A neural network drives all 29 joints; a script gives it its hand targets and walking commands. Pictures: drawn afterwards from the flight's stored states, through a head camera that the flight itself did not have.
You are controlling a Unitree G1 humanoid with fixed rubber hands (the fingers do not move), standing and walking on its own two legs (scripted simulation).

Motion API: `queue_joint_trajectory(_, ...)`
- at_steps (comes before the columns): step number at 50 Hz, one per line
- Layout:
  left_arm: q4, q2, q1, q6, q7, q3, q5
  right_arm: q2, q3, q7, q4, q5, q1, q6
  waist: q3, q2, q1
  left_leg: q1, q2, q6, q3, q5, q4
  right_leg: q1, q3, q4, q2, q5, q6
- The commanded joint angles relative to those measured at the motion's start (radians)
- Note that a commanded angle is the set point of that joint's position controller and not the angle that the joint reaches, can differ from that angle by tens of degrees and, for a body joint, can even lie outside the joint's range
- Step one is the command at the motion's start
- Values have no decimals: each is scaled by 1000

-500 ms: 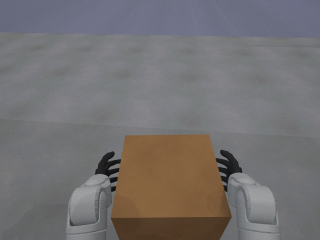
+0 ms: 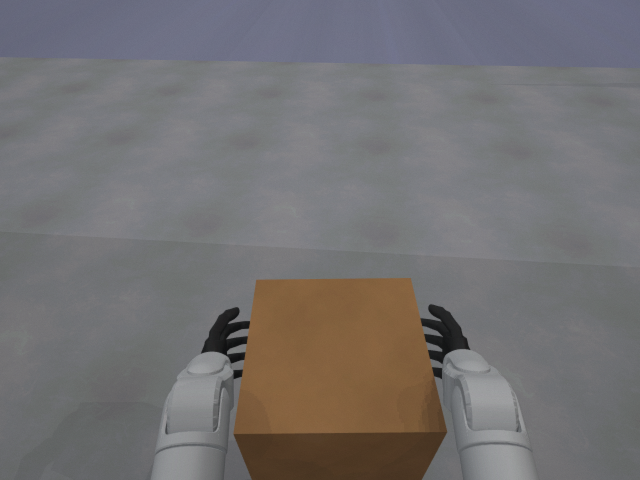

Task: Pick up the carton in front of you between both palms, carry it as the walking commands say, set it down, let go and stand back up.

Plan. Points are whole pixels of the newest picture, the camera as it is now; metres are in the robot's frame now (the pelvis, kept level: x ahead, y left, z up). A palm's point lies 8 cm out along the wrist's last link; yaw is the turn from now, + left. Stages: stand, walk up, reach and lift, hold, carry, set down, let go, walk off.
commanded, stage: carry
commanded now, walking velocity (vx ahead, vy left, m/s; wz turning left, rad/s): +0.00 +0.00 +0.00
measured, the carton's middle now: (334, 393) +0.28 +0.00 -0.04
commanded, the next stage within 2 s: hold in 0.52 s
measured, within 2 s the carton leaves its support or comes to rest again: neither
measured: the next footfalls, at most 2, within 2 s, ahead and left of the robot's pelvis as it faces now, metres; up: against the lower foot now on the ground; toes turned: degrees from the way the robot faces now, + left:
none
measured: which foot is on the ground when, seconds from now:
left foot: down 0.00-1.00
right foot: down 0.00-1.00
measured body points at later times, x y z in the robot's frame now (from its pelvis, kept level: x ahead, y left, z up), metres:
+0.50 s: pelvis +0.00 +0.00 +0.00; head -0.03 +0.00 +0.45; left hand +0.29 +0.16 +0.03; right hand +0.29 -0.15 +0.03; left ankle -0.03 +0.10 -0.74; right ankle +0.05 -0.11 -0.74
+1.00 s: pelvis -0.02 -0.01 +0.01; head -0.06 -0.03 +0.45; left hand +0.26 +0.16 +0.04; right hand +0.28 -0.14 +0.04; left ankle -0.03 +0.10 -0.74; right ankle +0.05 -0.12 -0.74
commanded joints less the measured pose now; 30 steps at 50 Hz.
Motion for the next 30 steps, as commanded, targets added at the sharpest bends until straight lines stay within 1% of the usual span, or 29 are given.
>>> queue_joint_trajectory(1, -19, -831, -496, -120, -206, -461, -211, 839, 459, 199, 2, 202, -475, -110, -173, -1, 1, -40, 119, 15, -116, 97, -119, 141, 122, -67, -95, 84, -2)
queue_joint_trajectory(4, 17, -871, -522, -163, -214, -456, -204, 877, 460, 207, 35, 196, -502, -153, -191, -2, 1, -31, 117, 15, -116, 107, -113, 148, 121, -64, -95, 96, -2)
queue_joint_trajectory(6, 18, -891, -524, -173, -218, -469, -209, 897, 473, 211, 35, 201, -505, -164, -204, -2, 1, -24, 117, 14, -114, 121, -107, 152, 120, -60, -96, 113, -2)
queue_joint_trajectory(9, -17, -908, -505, -160, -220, -509, -232, 916, 511, 212, 3, 223, -484, -150, -222, -3, 2, -12, 116, 12, -111, 152, -94, 156, 118, -51, -98, 147, -3)
queue_joint_trajectory(12, -58, -903, -475, -124, -218, -545, -253, 913, 543, 210, -39, 245, -452, -114, -231, -3, 2, -5, 117, 11, -108, 186, -81, 156, 117, -40, -99, 180, -3)
queue_joint_trajectory(16, -63, -876, -453, -102, -216, -531, -246, 883, 527, 206, -46, 235, -432, -91, -216, -3, 2, -14, 117, 12, -107, 195, -78, 148, 117, -39, -99, 185, -3)
queue_joint_trajectory(26, -76, -879, -473, -104, -215, -541, -255, 890, 541, 206, -60, 248, -452, -93, -207, 0, 2, -19, 118, 14, -112, 187, -87, 147, 116, -42, -96, 159, 0)
queue_joint_trajectory(27, -59, -909, -384, -105, -220, -510, -243, 899, 521, 210, -75, 250, -341, -86, -67, 85, -15, -23, -82, 21, -273, 414, -163, 415, 244, -52, 178, 309, -32)
queue_joint_trajectory(28, -72, -866, -391, -123, -211, -496, -223, 867, 520, 206, -117, 239, -366, -101, -124, 56, -5, 21, -68, 23, -280, 395, -164, 445, 271, -72, 156, 279, -38)
queue_joint_trajectory(29, -76, -878, -394, -127, -210, -484, -205, 879, 534, 209, -120, 232, -397, -99, -102, 32, 13, 39, -83, 17, -265, 387, -163, 419, 270, -79, 159, 299, -23)
queue_joint_trajectory(30, -73, -881, -418, -131, -207, -484, -210, 884, 533, 207, -99, 234, -402, -103, -98, 38, 13, 20, -85, 14, -269, 392, -168, 448, 271, -76, 159, 319, -20)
